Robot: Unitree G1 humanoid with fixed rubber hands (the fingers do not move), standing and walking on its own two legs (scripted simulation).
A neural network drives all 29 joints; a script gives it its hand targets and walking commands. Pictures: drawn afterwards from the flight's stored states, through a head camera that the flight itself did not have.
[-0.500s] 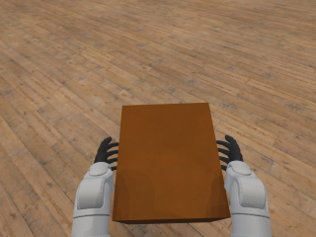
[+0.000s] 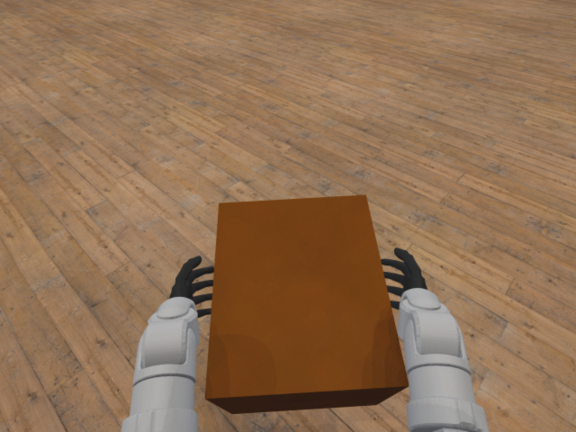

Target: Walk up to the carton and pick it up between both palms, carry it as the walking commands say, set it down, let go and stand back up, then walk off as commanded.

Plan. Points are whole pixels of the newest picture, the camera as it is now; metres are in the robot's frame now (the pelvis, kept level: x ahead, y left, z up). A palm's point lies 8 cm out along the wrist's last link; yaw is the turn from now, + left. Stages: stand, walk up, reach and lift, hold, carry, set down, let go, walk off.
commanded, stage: hold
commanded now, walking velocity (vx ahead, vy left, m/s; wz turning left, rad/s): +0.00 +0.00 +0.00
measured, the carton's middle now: (298, 305) +0.33 +0.03 -0.03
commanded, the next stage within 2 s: set down in 0.28 s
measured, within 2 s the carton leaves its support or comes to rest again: neither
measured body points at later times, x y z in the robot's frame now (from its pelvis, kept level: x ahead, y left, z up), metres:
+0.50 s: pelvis +0.00 +0.02 +0.00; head -0.05 +0.01 +0.45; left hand +0.30 +0.20 +0.03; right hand +0.32 -0.14 +0.03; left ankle +0.02 +0.12 -0.74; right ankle +0.02 -0.11 -0.74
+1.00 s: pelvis +0.00 -0.01 -0.02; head +0.06 +0.00 +0.43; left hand +0.31 +0.19 -0.05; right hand +0.34 -0.14 -0.05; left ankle +0.02 +0.12 -0.74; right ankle +0.02 -0.11 -0.74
